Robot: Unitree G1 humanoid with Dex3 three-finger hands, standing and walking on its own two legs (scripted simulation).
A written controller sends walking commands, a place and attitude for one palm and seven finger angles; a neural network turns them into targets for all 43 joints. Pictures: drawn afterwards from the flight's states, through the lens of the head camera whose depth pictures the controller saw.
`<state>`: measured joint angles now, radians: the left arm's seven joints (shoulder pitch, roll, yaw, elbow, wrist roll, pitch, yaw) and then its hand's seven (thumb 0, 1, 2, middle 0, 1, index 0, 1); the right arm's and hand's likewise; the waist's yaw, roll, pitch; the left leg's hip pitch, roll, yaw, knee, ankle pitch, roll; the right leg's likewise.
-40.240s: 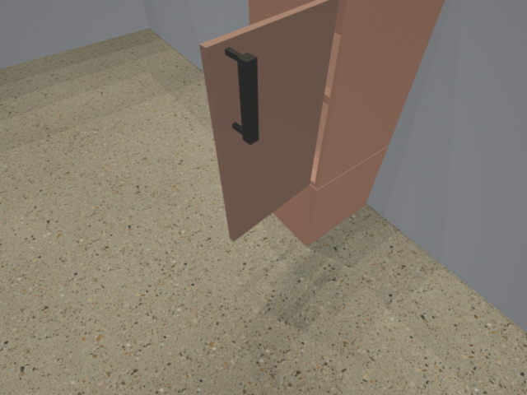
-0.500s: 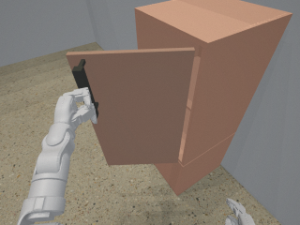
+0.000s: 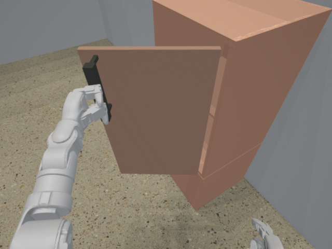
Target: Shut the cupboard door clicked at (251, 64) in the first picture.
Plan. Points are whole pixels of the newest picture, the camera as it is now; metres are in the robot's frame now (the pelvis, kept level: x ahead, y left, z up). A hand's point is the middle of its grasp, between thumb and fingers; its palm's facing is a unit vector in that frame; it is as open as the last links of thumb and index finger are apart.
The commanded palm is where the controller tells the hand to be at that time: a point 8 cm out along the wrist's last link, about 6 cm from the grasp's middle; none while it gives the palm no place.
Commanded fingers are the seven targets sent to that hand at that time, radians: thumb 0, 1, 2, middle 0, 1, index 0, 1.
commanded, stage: push the door shut along its arc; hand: left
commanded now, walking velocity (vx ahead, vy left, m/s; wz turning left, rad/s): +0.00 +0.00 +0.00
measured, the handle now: (100, 90) +0.47 +0.20 +0.15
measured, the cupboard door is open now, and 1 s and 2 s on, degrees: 56 37 22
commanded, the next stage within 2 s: pull the fist back off the door in 1.60 s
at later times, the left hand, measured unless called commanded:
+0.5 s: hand (116, 93) +0.45 +0.15 +0.16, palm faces -0.13 -0.99 -0.02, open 3.3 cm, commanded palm +0.45 +0.20 +0.16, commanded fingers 0.00 0.90 0.90 -1.30 -1.50 -1.30 -1.50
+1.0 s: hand (130, 80) +0.50 +0.12 +0.16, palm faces -0.26 -0.97 -0.01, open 3.1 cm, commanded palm +0.51 +0.17 +0.16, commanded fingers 0.00 0.90 0.90 -1.30 -1.50 -1.30 -1.50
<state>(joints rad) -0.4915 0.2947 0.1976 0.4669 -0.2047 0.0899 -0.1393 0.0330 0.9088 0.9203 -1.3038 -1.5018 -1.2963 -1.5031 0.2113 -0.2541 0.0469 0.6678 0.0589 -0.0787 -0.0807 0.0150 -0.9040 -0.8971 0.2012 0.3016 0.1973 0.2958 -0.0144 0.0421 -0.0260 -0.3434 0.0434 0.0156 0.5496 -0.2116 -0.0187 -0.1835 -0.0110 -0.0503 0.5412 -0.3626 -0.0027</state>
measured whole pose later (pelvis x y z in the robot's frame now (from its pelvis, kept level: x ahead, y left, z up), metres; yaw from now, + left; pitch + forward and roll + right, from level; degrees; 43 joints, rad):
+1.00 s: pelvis +0.00 +0.02 -0.02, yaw -1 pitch +11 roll -2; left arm -1.09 0.46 0.22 1.20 -0.16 -0.15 -0.35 0.02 0.90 0.90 -1.30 -1.50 -1.29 -1.50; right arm 0.38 -0.30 0.01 0.75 0.02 -0.12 -0.06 0.01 -0.90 -0.90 0.20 0.30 0.20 0.30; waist -0.16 0.04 -0.06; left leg -0.63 0.05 0.02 0.71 -0.26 0.00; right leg -0.46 -0.01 -0.04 0.68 -0.40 0.02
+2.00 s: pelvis +0.01 +0.00 -0.03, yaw -1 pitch +18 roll -2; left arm -1.32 0.34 0.31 1.29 0.05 -0.12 0.22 0.00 0.94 0.94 -1.30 -1.50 -1.29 -1.50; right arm 0.46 -0.23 0.00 0.73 -0.07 -0.08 0.07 0.01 -0.91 -0.90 0.20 0.30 0.20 0.30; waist -0.22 0.07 -0.10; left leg -0.79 0.07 0.00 0.75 -0.28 -0.02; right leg -0.63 0.01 -0.05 0.73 -0.43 -0.01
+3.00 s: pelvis +0.02 -0.01 +0.00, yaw -3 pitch +3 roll +1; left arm -0.51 0.17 0.21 0.53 -0.14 -0.02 0.05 0.02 0.90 0.90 -1.30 -1.50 -1.29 -1.50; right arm 0.36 -0.24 -0.01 0.69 0.04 -0.01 -0.02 0.01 -0.91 -0.90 0.20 0.30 0.20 0.30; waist -0.04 0.06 -0.08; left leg -0.35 0.06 0.05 0.54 -0.24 -0.03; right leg -0.22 0.01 0.00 0.56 -0.38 -0.01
